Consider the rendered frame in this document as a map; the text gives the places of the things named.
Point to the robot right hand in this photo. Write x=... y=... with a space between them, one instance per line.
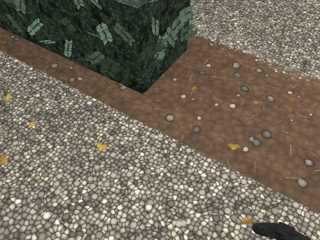
x=278 y=231

